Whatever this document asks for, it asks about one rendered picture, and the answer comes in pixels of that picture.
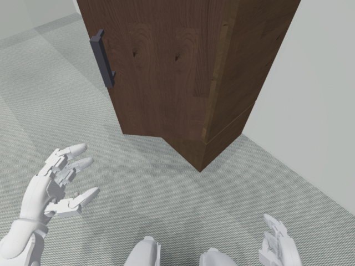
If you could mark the robot right hand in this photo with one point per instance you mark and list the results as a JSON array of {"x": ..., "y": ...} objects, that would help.
[{"x": 284, "y": 250}]

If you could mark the robot left hand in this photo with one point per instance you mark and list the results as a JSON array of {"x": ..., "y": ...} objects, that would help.
[{"x": 37, "y": 201}]

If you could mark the handle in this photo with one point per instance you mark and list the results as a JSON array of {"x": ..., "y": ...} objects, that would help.
[{"x": 102, "y": 60}]

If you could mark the cupboard door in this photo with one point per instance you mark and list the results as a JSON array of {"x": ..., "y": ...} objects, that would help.
[{"x": 163, "y": 53}]

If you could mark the left robot shin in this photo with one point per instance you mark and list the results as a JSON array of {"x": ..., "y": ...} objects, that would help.
[{"x": 149, "y": 238}]

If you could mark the left robot thigh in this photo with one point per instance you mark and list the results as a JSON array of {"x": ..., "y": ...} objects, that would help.
[{"x": 145, "y": 253}]

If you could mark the left robot forearm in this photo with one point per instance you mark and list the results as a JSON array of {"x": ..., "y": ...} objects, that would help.
[{"x": 24, "y": 244}]

